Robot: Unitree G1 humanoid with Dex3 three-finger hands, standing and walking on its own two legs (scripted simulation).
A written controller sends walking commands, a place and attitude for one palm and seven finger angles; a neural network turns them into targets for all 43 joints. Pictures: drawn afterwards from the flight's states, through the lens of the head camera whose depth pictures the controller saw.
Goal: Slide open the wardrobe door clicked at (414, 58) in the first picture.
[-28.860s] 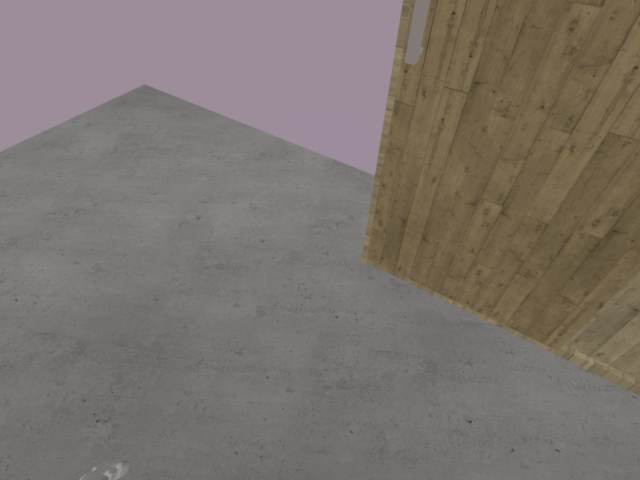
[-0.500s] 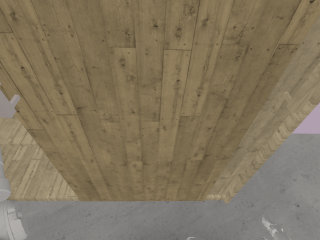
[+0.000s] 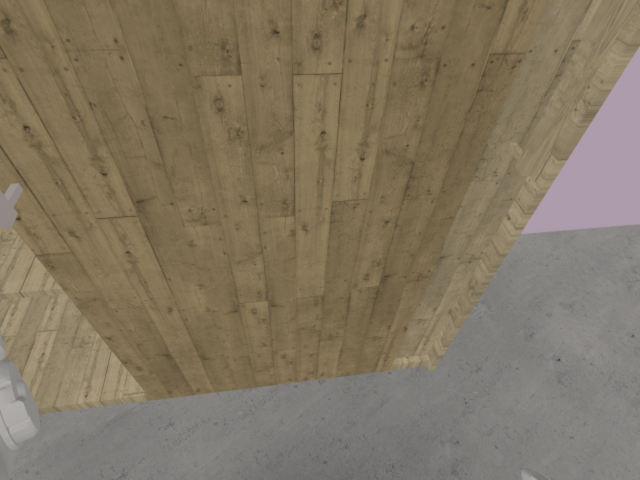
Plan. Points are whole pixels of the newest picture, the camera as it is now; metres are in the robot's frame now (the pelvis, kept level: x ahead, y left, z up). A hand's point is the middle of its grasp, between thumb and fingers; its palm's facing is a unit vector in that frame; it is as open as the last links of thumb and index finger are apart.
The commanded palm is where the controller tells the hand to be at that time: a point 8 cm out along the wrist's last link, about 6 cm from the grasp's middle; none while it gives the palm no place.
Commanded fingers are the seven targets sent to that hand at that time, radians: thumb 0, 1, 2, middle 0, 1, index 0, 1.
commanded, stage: stop walking and hold the door there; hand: left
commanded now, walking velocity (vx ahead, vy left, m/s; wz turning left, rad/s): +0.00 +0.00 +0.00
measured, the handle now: out of the picture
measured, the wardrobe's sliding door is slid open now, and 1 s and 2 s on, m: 0.56 0.56 0.56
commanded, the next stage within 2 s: none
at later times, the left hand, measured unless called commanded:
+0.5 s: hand out of the picture +0.40 +0.39 +0.22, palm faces +0.63 -0.75 -0.21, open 7.3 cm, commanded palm +0.35 +0.42 +0.19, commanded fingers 0.00 0.90 0.90 -0.45 -1.40 -0.45 -1.40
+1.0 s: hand out of the picture +0.40 +0.39 +0.21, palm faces +0.51 -0.83 -0.21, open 7.3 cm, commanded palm +0.35 +0.42 +0.19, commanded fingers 0.00 0.90 0.90 -0.45 -1.40 -0.45 -1.40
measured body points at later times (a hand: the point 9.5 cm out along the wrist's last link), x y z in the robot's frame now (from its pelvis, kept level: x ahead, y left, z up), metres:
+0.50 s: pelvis +0.03 +0.03 -0.01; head +0.03 +0.01 +0.44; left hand +0.36 +0.43 +0.23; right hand +0.13 -0.27 -0.12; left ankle +0.07 +0.11 -0.73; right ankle +0.03 -0.13 -0.74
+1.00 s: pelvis -0.01 +0.11 -0.01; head +0.07 +0.08 +0.43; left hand +0.36 +0.44 +0.22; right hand +0.19 -0.11 -0.14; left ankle +0.03 +0.18 -0.68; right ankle -0.05 +0.00 -0.74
